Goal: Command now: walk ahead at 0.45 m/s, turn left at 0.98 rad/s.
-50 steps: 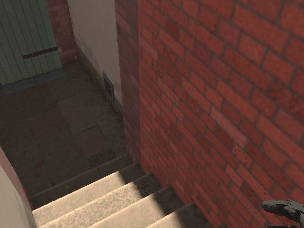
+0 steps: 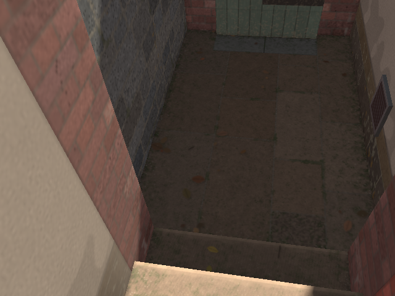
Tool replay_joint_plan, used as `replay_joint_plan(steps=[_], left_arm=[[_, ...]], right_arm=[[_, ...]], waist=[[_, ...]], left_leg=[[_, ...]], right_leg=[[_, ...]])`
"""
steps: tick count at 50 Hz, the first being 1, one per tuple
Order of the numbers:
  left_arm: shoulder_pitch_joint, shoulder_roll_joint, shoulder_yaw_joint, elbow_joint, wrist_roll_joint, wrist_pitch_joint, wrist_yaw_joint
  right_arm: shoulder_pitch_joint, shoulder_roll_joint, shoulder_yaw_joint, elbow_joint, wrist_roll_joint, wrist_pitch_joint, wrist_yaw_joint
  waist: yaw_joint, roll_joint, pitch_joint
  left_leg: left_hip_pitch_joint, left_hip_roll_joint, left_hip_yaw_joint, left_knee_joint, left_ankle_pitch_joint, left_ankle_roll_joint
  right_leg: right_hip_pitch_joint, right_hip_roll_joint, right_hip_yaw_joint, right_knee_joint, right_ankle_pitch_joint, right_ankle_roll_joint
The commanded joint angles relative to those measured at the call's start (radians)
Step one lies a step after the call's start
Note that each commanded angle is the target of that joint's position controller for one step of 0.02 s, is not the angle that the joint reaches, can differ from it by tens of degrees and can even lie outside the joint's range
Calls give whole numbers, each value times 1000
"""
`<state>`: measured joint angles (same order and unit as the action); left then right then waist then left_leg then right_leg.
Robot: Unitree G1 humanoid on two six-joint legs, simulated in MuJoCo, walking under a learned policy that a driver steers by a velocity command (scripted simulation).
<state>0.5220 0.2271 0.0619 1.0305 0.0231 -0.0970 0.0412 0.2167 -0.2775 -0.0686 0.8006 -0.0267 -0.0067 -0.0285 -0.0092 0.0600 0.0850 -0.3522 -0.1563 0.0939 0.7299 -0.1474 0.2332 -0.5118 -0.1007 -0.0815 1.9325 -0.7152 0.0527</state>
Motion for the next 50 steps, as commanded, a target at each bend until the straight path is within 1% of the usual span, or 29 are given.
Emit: replay_joint_plan(steps=[1,2,3,4,5,6,7,9,11,12,13,14,15,17,18,19,20,22,24,26,29,34,35,38,42,44,47,48,50], left_arm=[[-5,129,1,-174,64,-27,0],[-95,151,0,-165,61,-11,6],[-77,135,-2,-209,51,-5,26],[9,98,-16,-164,39,11,42],[-32,133,-6,-171,17,20,39],[-83,130,-11,-173,0,16,28],[-81,98,-27,-198,2,13,22],[-54,19,-63,-197,-23,29,16],[225,63,-47,-111,-5,21,18],[440,162,-2,-30,-11,22,13],[409,195,1,-8,-24,26,-6],[249,157,-42,-55,-1,-5,-23],[144,149,-31,-73,-10,-5,-31],[-45,112,-44,-147,-30,1,-51],[-69,73,-65,-130,-42,-1,-45],[-32,105,-55,-138,-24,-23,-31],[-94,137,-46,-162,-18,-29,-16],[-97,89,-51,-177,-52,7,-14],[6,115,-32,-174,-52,35,9],[79,93,-14,-175,-59,49,7],[122,99,16,-191,-61,61,5],[152,100,37,-202,-58,60,1],[132,111,34,-183,-44,58,1],[131,135,37,-191,-53,53,29],[34,116,22,-172,-43,71,16],[26,116,16,-153,-20,80,13],[3,87,2,-118,9,109,14],[7,72,-4,-99,19,110,8],[-123,133,17,-125,11,82,3]], right_arm=[[227,-132,-20,20,4,-13,9],[87,-121,-9,-29,13,-32,17],[106,-132,-18,-9,1,-56,6],[154,-120,-21,22,-10,-66,-6],[154,-63,-12,50,28,-75,-13],[57,-18,1,39,56,-78,-14],[2,-3,8,44,57,-88,-11],[12,2,10,81,34,-92,-8],[-79,-12,8,85,20,-65,-16],[-151,-36,-6,70,9,-44,-17],[-144,80,15,32,-27,-21,-20],[97,142,46,-60,1,4,-31],[104,107,48,-32,-40,30,-54],[-13,66,36,-35,-64,72,-73],[-96,42,34,-36,-70,90,-60],[-98,109,53,-97,-53,98,-58],[-163,76,69,-132,-22,92,-49],[-259,33,52,-67,-22,90,-51],[-283,40,60,-47,-26,71,-27],[-363,54,67,-56,-32,52,-12],[-415,32,71,-84,-30,27,-10],[-428,5,56,-105,-22,-22,-12],[-446,-27,32,-105,-9,-38,-11],[-420,-36,7,-86,18,-58,7],[-398,22,14,-104,-5,-80,32],[-391,20,14,-137,15,-90,25],[-208,15,5,-84,51,-104,6],[-108,14,-1,-53,48,-111,4],[127,-37,-23,-4,41,-83,-12]], waist=[[10,-240,-46],[37,-349,-51],[82,-196,-67],[104,-32,-139],[99,-18,-176],[120,-102,-175],[142,-77,-158],[138,-34,-159],[306,-21,-125],[428,-144,-115],[333,-271,-28],[32,-253,-76],[5,-185,-13],[-52,-41,3],[-68,84,-37],[-96,-93,-63],[-107,-138,-59],[-10,-108,-87],[50,-127,-111],[98,-153,-37],[145,-210,-26],[162,-167,-74],[163,-127,-83],[182,-176,-86],[175,-136,-70],[196,-165,-45],[153,-60,-29],[116,38,-57],[-20,99,-120]], left_leg=[[513,404,-543,-93,912,137],[272,306,-461,-185,972,95],[98,333,-489,-168,1340,133],[45,326,-464,-85,1434,111],[25,235,-392,-30,1019,43],[-179,99,-267,24,537,-27],[-285,30,-238,123,219,-73],[-282,35,-178,214,70,-106],[-238,36,-66,599,121,-123],[-292,-40,14,1129,-108,-146],[-557,-155,71,1504,-797,-148],[-717,-112,-206,1340,-751,-132],[-759,-10,-167,1293,-617,-135],[-705,61,-119,1237,-457,-191],[-635,77,-118,1105,-214,-195],[-616,94,-142,983,-158,-230],[-578,109,-199,747,-38,-292],[-417,104,-212,562,66,-345],[-504,106,-185,571,152,-317],[-578,127,-199,458,125,-290],[-554,114,-197,353,59,-284],[-500,108,-228,188,38,-257],[-496,117,-305,93,111,-262],[-483,93,-315,-9,103,-256],[-166,45,-251,-86,337,-241],[-41,26,-212,-145,292,-265],[232,90,-247,-428,419,-290],[346,158,-256,-594,607,-276],[730,289,-270,-533,650,-209]], right_leg=[[-660,-2,178,-264,172,-10],[-430,43,129,-462,276,9],[-232,58,113,-713,469,38],[-64,67,103,-715,679,16],[-28,54,156,-906,977,-5],[240,86,116,-1165,1257,-17],[415,122,86,-1260,1491,-32],[570,153,72,-1315,1540,-54],[692,122,61,-1559,1509,-100],[777,27,125,-1628,1598,-216],[804,-100,265,-1423,2014,-208],[806,-213,523,-1293,2317,-250],[669,-233,559,-1356,2087,-305],[368,-187,616,-1421,1606,-369],[228,-52,536,-1414,1260,-253],[146,-100,699,-1408,1293,-285],[65,-123,836,-1513,971,-328],[26,-16,860,-1620,372,-274],[208,17,792,-1605,314,-241],[301,44,787,-1625,184,-246],[428,70,765,-1602,386,-237],[540,94,749,-1450,692,-270],[577,111,773,-1369,644,-302],[598,104,861,-1302,705,-321],[292,229,813,-1201,614,-278],[189,268,833,-1141,653,-271],[87,323,746,-903,656,-248],[83,355,646,-712,602,-236],[-241,368,442,-332,70,-212]])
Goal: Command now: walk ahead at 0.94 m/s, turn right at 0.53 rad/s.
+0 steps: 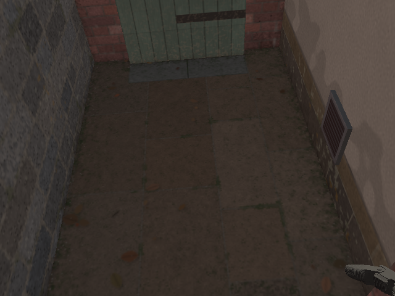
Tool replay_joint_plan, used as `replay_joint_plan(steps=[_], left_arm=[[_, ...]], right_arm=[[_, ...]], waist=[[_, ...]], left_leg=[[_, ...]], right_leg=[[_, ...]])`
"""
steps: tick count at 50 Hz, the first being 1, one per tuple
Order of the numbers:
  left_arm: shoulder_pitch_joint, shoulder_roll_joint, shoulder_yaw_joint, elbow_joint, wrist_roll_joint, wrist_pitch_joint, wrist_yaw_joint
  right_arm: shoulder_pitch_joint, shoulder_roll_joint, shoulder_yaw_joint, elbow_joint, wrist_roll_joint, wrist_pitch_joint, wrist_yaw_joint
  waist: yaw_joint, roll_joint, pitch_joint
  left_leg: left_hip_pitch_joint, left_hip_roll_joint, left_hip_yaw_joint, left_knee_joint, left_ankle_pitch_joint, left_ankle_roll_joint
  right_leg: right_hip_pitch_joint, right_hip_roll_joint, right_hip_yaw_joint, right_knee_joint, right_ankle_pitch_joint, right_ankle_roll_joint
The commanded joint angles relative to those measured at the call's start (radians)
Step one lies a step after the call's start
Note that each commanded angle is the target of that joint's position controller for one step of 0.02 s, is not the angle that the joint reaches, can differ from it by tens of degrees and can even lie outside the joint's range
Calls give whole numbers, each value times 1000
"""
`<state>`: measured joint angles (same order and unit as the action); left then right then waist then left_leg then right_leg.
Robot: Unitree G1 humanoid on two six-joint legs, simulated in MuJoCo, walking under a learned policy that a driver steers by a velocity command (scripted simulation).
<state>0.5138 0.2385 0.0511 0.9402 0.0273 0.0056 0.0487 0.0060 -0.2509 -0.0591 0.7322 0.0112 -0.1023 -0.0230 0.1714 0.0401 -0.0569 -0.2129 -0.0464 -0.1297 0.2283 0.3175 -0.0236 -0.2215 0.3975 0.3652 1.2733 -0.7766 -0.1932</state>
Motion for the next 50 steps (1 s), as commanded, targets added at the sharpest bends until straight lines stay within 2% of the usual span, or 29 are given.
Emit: replay_joint_plan(steps=[1,2,3,4,5,7,8,9,11,14,16,17,18,19,21,23,26,27,29,30,34,35,36,37,38,39,41,45,50], left_arm=[[-148,87,24,-79,-47,-54,-11],[-129,64,8,-100,-70,-70,2],[-147,63,1,-82,-23,-78,7],[-192,112,9,-100,9,-86,16],[-302,117,22,-78,55,-79,3],[-477,83,30,-89,50,-82,-19],[-577,60,12,-157,36,-79,-47],[-505,0,4,-103,32,-74,-56],[-338,1,2,-109,-12,-122,-73],[-459,-14,-22,-150,-22,-94,-68],[-136,64,6,-48,-5,-62,-50],[104,128,31,17,19,-51,-39],[86,162,49,-6,28,-78,-39],[100,229,58,-13,72,-102,-47],[36,95,19,-55,-20,-122,-64],[21,138,40,-10,-25,-153,-42],[-199,80,15,-29,-11,-157,-23],[-269,94,27,-49,-15,-165,-17],[-351,42,19,-46,-60,-200,-5],[-380,39,18,-39,-43,-194,-26],[-231,121,29,-5,3,-137,-20],[-274,98,35,-5,16,-112,-6],[-300,13,4,-91,29,-117,-3],[-224,1,-17,-165,45,-115,-24],[-273,41,-23,-182,54,-124,-35],[-338,53,-21,-214,39,-138,-38],[-395,97,-19,-198,50,-106,-45],[-474,63,-42,-248,29,-98,-45],[-534,57,-44,-244,-27,-98,-67]], right_arm=[[479,-109,-33,75,-24,15,-15],[550,-111,-27,83,-22,12,-4],[631,-86,-19,111,4,8,2],[666,-186,-66,132,-12,-13,-12],[565,-111,-39,149,-16,-14,-12],[570,-78,-7,180,-43,-32,15],[475,-39,8,141,-16,-26,-9],[452,-68,0,148,-23,-20,-2],[359,-7,9,156,49,-67,-7],[524,-5,10,206,-9,-30,17],[515,-34,19,223,-42,1,20],[468,-76,15,221,-51,8,20],[561,-69,1,254,-47,27,6],[659,-24,7,239,9,35,-13],[604,-30,15,243,-50,52,-26],[453,-34,4,163,-139,66,-8],[244,-17,1,96,-61,83,41],[263,-21,-9,102,-77,81,51],[302,48,11,123,-37,60,79],[338,29,4,165,-15,58,85],[580,-138,-54,233,-82,89,62],[631,-159,-65,268,-68,94,72],[584,-222,-58,291,-65,86,67],[597,-175,-23,275,-35,76,59],[595,-191,-31,251,-28,78,48],[530,-217,-41,222,-56,79,23],[385,-165,-9,164,-73,58,2],[329,-157,-7,131,-33,24,-3],[447,-211,-40,171,-24,15,28]], waist=[[-251,132,-116],[-276,151,-211],[-313,64,-208],[-328,118,-192],[-242,-119,18],[-221,-157,184],[-174,-252,209],[-169,-60,131],[-69,-16,75],[-227,-5,159],[-68,77,79],[78,41,27],[48,-103,145],[-73,-272,17],[-110,-25,-28],[-121,-158,-17],[-225,-102,313],[-268,-115,270],[-335,-124,165],[-354,-192,163],[-449,-85,40],[-507,85,86],[-392,290,133],[-290,158,-24],[-312,33,-39],[-288,31,-19],[-188,-71,163],[-129,-38,148],[-214,-45,177]], left_leg=[[923,335,-98,376,489,149],[1125,454,-188,528,413,286],[1088,444,-200,513,281,348],[956,568,-525,395,-410,500],[654,436,-490,289,-561,442],[230,286,-432,383,-381,347],[-148,166,-276,202,-477,294],[-383,114,-281,185,-415,290],[-545,-1,-180,335,-606,234],[-440,-3,-172,454,-563,231],[-381,8,-156,821,-298,211],[-428,4,-152,1163,-139,210],[-457,-110,-96,1494,-681,193],[-817,-123,-39,1771,-1144,153],[-918,51,14,1527,-940,142],[-948,140,-11,1446,-758,154],[-558,114,58,896,-392,101],[-419,71,146,814,-158,117],[-32,72,137,593,352,135],[130,49,215,568,396,132],[295,-19,325,341,-91,256],[431,61,143,229,-145,360],[458,87,92,567,225,306],[611,161,-189,540,108,375],[568,248,-423,326,-400,425],[420,347,-675,141,-897,443],[-90,308,-717,114,-892,457],[-356,178,-411,119,-463,393],[-21,113,-122,163,164,254]], right_leg=[[-803,-178,-127,631,-87,58],[-1090,-255,-209,823,-117,70],[-1226,-305,-252,865,-67,56],[-1271,-367,-116,757,-26,91],[-1253,-393,-183,559,96,106],[-1061,-442,-190,177,318,130],[-675,-446,-249,-308,681,179],[-284,-378,-351,-213,938,179],[53,-407,-296,-527,1518,150],[126,-362,-405,-662,1300,190],[343,-376,-371,-572,1180,150],[537,-429,-333,-686,1103,125],[489,-590,-143,-1054,1040,99],[900,-802,-108,-532,1849,82],[740,-802,-100,-552,1540,114],[484,-863,48,-590,943,5],[-267,-716,-249,-761,731,75],[-352,-663,-351,-663,727,87],[-507,-581,-524,-602,407,186],[-552,-532,-579,-575,456,167],[-155,-598,-568,196,1266,120],[-378,-462,-569,743,524,129],[-673,-385,-512,940,32,126],[-854,-440,-373,772,107,110],[-932,-461,-337,615,139,110],[-942,-476,-271,442,250,133],[-731,-514,-237,212,267,226],[-373,-532,-297,-179,624,252],[-149,-392,-476,-649,702,124]])
Over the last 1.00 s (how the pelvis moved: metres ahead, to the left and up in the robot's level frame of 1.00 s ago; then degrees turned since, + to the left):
0.47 -0.11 -0.28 -23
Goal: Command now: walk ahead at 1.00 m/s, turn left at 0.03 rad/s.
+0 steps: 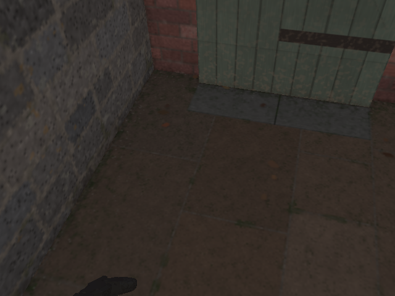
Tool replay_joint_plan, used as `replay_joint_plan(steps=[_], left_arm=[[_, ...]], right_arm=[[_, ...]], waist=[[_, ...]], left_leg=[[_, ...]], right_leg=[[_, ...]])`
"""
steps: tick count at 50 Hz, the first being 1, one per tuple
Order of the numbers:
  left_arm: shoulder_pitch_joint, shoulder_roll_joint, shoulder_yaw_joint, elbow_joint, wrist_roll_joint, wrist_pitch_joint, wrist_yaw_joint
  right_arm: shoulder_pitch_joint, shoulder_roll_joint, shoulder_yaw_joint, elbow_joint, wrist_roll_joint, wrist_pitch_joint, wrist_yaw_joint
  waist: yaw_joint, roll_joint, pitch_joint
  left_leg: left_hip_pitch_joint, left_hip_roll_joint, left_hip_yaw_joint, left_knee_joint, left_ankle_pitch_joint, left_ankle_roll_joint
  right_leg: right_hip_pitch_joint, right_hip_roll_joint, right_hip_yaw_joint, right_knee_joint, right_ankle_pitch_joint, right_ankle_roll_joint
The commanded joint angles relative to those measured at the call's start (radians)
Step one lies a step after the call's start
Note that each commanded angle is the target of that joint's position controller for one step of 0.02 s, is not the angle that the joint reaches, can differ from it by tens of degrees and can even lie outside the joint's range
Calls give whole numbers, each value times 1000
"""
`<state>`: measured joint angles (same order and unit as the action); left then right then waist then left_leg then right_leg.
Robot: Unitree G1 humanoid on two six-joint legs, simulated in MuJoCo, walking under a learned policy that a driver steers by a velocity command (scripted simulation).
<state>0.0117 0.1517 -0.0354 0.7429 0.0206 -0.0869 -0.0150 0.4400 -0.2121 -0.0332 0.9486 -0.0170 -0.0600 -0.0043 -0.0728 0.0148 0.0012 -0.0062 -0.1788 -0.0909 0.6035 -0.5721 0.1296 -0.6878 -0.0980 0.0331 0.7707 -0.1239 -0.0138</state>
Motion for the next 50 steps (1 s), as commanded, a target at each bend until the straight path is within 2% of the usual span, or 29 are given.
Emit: replay_joint_plan(steps=[1,2,3,4,5,6,8,9,12,18,20,22,23,24,25,26,28,32,36,38,40,42,43,44,45,46,47,48,50], left_arm=[[98,160,59,-4,-25,-8,-3],[359,198,89,80,-26,-10,-3],[630,259,119,155,-22,-4,-2],[698,285,129,207,-5,20,-5],[500,199,101,171,-5,38,-11],[399,161,101,136,0,34,-9],[401,176,108,160,6,16,8],[417,181,104,178,5,5,13],[433,210,110,165,-9,-8,21],[424,273,150,99,-29,-16,-10],[444,294,159,89,-34,-9,1],[425,330,170,73,-29,-6,-1],[398,285,156,47,-23,-10,-6],[450,125,119,3,-50,-11,1],[489,170,112,-23,-52,1,7],[392,212,117,-7,-22,18,9],[271,200,117,-19,1,33,-17],[138,140,95,-112,11,78,-46],[20,157,73,-190,10,83,-77],[-86,132,50,-234,37,76,-91],[7,153,49,-183,48,64,-95],[286,248,80,-83,66,48,-77],[428,268,89,-25,66,39,-62],[371,310,94,-1,67,33,-41],[400,394,117,-30,59,28,-17],[414,386,132,-37,25,38,5],[308,373,129,-62,4,46,23],[239,300,102,-27,-4,48,23],[181,220,64,-4,-22,45,29]], right_arm=[[-9,-276,-75,-38,-3,-30,16],[-67,-278,-78,-51,-12,-28,16],[-156,-253,-78,-80,-15,-31,17],[-161,-89,-48,-141,7,-42,40],[-141,-75,-25,-191,-15,-52,39],[-191,-90,-24,-195,-23,-49,37],[-300,-68,-11,-249,-48,-44,26],[-302,-64,-7,-268,-62,-33,29],[-344,-77,5,-302,-56,-23,36],[-531,-101,22,-395,1,-23,38],[-465,-147,6,-375,0,-29,28],[-227,-210,-26,-312,-13,-40,0],[-37,-280,-48,-290,-32,-42,-23],[27,-346,-62,-291,-67,-37,-37],[-50,-349,-73,-290,-56,-29,-32],[-146,-228,-51,-311,-49,-26,-27],[-154,-145,-29,-279,-44,-32,-17],[-24,-79,-10,-169,-5,-62,1],[-96,-118,-9,-155,-7,-74,-2],[-85,-143,-7,-128,6,-86,-17],[-45,-237,-28,-110,21,-111,-28],[-74,-292,-37,-119,30,-94,-31],[-114,-269,-23,-121,36,-79,-35],[-38,-162,-3,-120,23,-56,-26],[107,-113,8,-155,48,-39,-38],[70,-168,11,-196,57,-37,-42],[6,-181,13,-212,43,-39,-40],[-49,-166,21,-215,18,-35,-31],[-58,-149,28,-209,-20,-2,-26]], waist=[[96,-17,47],[227,3,-73],[361,-20,-175],[291,-415,-253],[160,-372,-159],[138,-182,-51],[110,-18,44],[83,-41,47],[59,-77,48],[111,-108,58],[89,-89,8],[-32,-10,-142],[-120,52,-258],[-75,270,-352],[-9,374,-354],[-4,195,-187],[4,38,-38],[41,95,17],[97,72,76],[90,-35,176],[133,-7,98],[264,70,-63],[341,117,-141],[215,-57,-157],[146,-214,-410],[201,-88,-578],[159,-18,-449],[91,77,-255],[30,123,-94]], left_leg=[[-150,246,-102,-90,1256,80],[-137,229,-41,159,1408,58],[-280,172,34,540,1297,19],[-610,-20,69,984,299,-51],[-801,41,-3,952,173,-26],[-794,118,-27,867,251,-21],[-743,175,-12,685,264,-44],[-702,193,-11,626,246,-64],[-652,205,33,427,232,-127],[-293,171,95,-34,611,-169],[-224,168,71,-86,558,-153],[69,171,78,-81,425,-125],[278,330,-73,-97,156,-95],[454,609,-500,-240,-200,-52],[392,666,-827,-379,-343,21],[256,610,-658,-374,-316,19],[74,507,-314,-365,119,-13],[75,445,-6,-346,713,-64],[-51,381,220,-441,839,-92],[-163,370,292,-488,1031,-104],[-188,376,304,-391,1402,-110],[-198,385,291,-7,1600,-109],[-221,354,294,246,1468,-107],[-395,200,313,608,260,-108],[-575,158,184,1026,-73,-117],[-679,182,41,1075,27,-119],[-677,226,28,969,151,-121],[-637,251,41,842,193,-128],[-518,265,43,654,168,-144]], right_leg=[[430,156,-177,-172,30,-80],[630,188,-191,-150,3,-103],[830,128,-79,-146,-94,-161],[996,-81,482,-300,-336,-302],[959,-142,774,-474,-544,-316],[829,-145,697,-484,-595,-315],[645,-80,587,-514,-432,-270],[588,-58,557,-535,-364,-268],[502,0,463,-578,-164,-287],[341,31,375,-648,101,-210],[448,17,380,-522,225,-165],[413,88,311,-159,413,-118],[289,134,260,144,268,-107],[36,219,156,436,-384,-101],[-89,165,90,594,-319,-114],[-139,99,60,626,-222,-118],[-104,46,45,550,-151,-105],[-194,11,7,532,-164,-105],[-102,26,-58,310,54,-104],[49,75,-151,26,129,-99],[334,192,-221,-79,185,-107],[652,246,-146,-134,155,-152],[805,185,-49,-256,269,-193],[955,-11,119,-213,710,-217],[1239,-272,407,-17,1592,-351],[1317,-324,502,-125,1403,-444],[1116,-276,483,-259,1062,-428],[883,-221,406,-346,906,-370],[598,-161,281,-437,946,-321]])
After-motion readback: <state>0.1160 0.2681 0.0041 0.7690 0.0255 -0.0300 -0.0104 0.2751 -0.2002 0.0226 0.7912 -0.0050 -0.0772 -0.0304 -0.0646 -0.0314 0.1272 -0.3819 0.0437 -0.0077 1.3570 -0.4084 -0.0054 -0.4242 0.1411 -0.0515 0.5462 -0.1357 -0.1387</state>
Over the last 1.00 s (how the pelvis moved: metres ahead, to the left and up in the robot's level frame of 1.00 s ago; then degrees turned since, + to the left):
0.80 0.17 -0.43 32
